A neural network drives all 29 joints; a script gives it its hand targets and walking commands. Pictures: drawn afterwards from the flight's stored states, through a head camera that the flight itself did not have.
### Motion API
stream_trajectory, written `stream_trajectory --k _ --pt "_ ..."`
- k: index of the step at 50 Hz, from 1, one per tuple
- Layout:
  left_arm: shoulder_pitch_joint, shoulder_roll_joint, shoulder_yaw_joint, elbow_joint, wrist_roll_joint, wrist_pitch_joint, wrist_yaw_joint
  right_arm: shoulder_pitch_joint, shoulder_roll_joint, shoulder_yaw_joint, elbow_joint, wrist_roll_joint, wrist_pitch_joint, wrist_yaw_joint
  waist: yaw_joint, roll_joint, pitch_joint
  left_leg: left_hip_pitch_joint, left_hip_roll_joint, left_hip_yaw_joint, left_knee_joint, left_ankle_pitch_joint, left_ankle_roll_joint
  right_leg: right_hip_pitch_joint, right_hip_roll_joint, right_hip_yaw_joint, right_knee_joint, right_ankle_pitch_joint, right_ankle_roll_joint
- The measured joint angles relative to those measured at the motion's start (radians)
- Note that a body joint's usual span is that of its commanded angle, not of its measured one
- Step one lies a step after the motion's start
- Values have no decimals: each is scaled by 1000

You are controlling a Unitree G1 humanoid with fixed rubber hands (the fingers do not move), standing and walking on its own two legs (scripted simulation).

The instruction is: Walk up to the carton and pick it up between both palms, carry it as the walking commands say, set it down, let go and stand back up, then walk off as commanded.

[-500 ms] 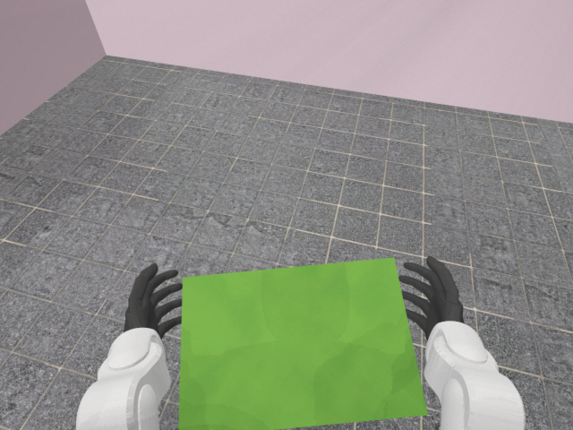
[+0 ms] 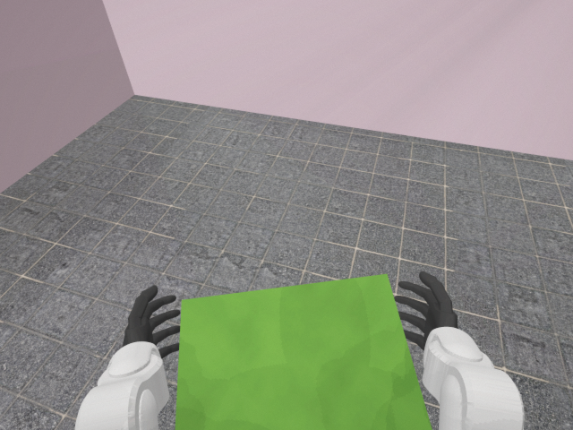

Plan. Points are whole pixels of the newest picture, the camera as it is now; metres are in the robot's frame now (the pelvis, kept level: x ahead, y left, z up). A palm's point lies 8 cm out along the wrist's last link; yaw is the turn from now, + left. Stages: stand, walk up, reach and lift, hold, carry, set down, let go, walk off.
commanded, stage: carry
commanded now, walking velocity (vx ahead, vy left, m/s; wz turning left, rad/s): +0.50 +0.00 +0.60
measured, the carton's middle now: (295, 368) +0.24 -0.01 -0.01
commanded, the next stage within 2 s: none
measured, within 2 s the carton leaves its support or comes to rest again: neither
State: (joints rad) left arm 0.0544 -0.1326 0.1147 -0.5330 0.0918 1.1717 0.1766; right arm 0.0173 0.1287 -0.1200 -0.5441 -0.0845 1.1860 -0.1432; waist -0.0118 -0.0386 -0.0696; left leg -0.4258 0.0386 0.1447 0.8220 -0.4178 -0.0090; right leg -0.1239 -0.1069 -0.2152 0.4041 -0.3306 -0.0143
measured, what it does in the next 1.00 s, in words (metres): walks ahead, turning left: left foot, then right foot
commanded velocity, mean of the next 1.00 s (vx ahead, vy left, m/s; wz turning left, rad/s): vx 0.50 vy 0.00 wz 0.60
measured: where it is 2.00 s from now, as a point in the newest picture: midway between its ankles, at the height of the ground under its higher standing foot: (206, 373)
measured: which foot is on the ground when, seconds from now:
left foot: up 0.00-0.14, down 0.16-0.50, up 0.52-0.82, down 0.84-1.00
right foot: down 0.00-0.16, up 0.18-0.46, down 0.48-0.84, up 0.86-1.00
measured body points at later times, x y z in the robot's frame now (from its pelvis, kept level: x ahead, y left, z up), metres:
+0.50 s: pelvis +0.18 +0.04 -0.01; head +0.20 +0.03 +0.44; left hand +0.37 +0.27 +0.07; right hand +0.46 -0.08 +0.06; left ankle +0.10 +0.12 -0.74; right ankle +0.32 -0.05 -0.75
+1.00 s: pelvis +0.34 +0.16 -0.02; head +0.35 +0.17 +0.43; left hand +0.45 +0.45 +0.05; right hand +0.65 +0.15 +0.05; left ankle +0.33 +0.23 -0.75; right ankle +0.38 +0.01 -0.69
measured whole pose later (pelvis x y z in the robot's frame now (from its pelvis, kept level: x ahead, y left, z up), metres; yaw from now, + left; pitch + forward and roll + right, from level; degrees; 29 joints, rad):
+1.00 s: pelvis +0.34 +0.16 -0.02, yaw +33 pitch +3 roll +0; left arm -0.04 -0.13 0.14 -0.47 0.10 1.22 0.21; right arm -0.03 0.13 -0.13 -0.45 -0.10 1.18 -0.14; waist 0.01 -0.02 -0.04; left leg -0.36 -0.02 0.16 0.54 -0.24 0.09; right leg -0.47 -0.13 -0.09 1.05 -0.46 0.09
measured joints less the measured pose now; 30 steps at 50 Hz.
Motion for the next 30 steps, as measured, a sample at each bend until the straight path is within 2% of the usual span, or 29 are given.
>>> stream_trajectory --k 4,7,8,9,11,13,15,19,23,24,25,26,28,30 --pt "-19 2 0 -28 -1 7 4 -18 -1 -2 -14 -6 -7 10 26 -5 -12 10 -12 44 -163 43 16 67 -30 -46 -54 -12 31" --pt "-20 2 2 -48 3 23 5 -29 -1 2 -18 -8 3 9 37 3 -20 68 -39 100 -314 129 55 90 -62 -76 17 -79 67" --pt "-18 2 6 -56 6 27 5 -40 -1 7 -15 -10 7 8 41 24 -28 94 -36 88 -357 183 83 64 -66 -76 108 -110 79" --pt "-25 3 19 -53 9 27 5 -51 -2 18 3 -12 3 8 37 32 -33 87 -34 78 -340 259 95 8 -76 -53 252 -130 90" --pt "-47 5 47 -12 11 32 4 -55 -1 39 49 -23 -6 -7 28 27 -26 77 -42 58 -271 197 90 -131 -55 56 555 -165 98" --pt "-45 5 51 32 8 39 5 -38 -1 40 78 -28 2 -12 22 30 -22 105 -52 30 -284 152 78 -245 -22 117 704 -160 95" --pt "-32 4 42 51 3 45 5 -14 0 29 81 -22 12 -13 14 33 -10 147 -62 4 -334 160 69 -314 -14 134 656 -126 96" --pt "-17 2 24 25 -7 32 -1 13 2 13 37 -6 2 -9 -1 41 41 222 -69 -46 -417 172 67 -367 -12 136 356 -37 89" --pt "-12 2 9 -17 -6 3 5 20 3 22 -24 -5 -10 -11 -6 51 68 274 -68 -93 -420 133 45 -322 6 91 79 131 75" --pt "-17 2 3 -28 -5 3 8 20 2 20 -40 -5 -10 -11 -8 52 69 273 -68 -107 -381 104 40 -286 11 76 18 185 59" --pt "-27 2 -5 -29 -1 -2 7 16 1 12 -53 -4 -10 -10 -13 59 70 256 -62 -109 -309 66 39 -261 12 62 -6 293 36" --pt "-38 3 -15 -17 4 -10 7 3 0 -1 -54 -4 -9 -6 -16 73 74 221 -48 -98 -203 40 42 -250 12 41 12 326 19" --pt "-53 4 -20 15 12 -18 8 -21 -2 -18 -34 -6 0 -4 -20 85 72 129 -39 -83 31 13 48 -220 5 13 36 234 3" --pt "-56 4 -14 29 10 -4 8 -32 -2 -23 -12 -10 14 0 -17 84 65 56 -26 -60 173 30 48 -178 -5 -13 22 201 10"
